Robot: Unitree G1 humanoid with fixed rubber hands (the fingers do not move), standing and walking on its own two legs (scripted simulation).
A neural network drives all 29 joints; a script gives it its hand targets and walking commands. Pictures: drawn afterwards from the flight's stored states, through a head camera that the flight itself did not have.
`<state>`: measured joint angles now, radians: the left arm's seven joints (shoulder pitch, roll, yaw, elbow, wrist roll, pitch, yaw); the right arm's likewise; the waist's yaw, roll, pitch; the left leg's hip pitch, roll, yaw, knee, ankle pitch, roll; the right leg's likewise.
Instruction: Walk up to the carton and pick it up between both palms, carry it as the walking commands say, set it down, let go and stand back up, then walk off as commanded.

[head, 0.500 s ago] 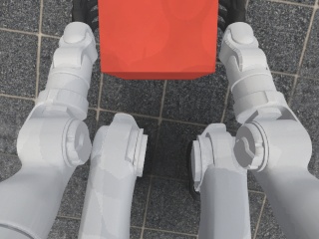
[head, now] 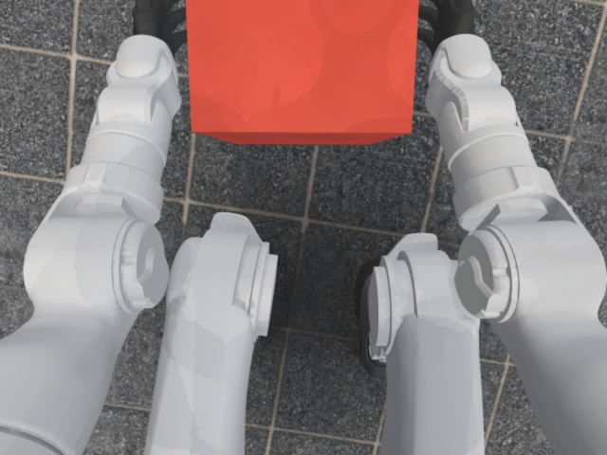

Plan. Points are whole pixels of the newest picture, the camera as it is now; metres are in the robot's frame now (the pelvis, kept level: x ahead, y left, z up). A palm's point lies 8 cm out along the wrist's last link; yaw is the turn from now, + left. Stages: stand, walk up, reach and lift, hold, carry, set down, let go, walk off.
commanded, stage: set down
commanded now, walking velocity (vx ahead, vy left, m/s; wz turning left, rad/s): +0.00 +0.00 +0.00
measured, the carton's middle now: (302, 58) +0.52 +0.06 -0.23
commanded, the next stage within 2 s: let go in 1.80 s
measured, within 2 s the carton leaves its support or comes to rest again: neither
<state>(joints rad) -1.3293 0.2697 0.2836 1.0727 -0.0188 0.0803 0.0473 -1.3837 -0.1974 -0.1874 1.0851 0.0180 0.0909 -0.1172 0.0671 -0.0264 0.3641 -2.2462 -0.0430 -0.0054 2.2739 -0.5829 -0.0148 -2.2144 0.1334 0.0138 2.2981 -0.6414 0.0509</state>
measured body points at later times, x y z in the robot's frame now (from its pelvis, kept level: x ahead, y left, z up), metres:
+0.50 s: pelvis -0.01 +0.00 +0.00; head +0.36 +0.03 +0.25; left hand +0.52 +0.25 -0.17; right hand +0.56 -0.13 -0.17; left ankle +0.11 +0.11 -0.32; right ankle +0.10 -0.11 -0.32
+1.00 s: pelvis -0.03 +0.00 +0.10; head +0.33 +0.04 +0.36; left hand +0.52 +0.26 -0.03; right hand +0.55 -0.13 -0.03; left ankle +0.11 +0.11 -0.32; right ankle +0.10 -0.11 -0.32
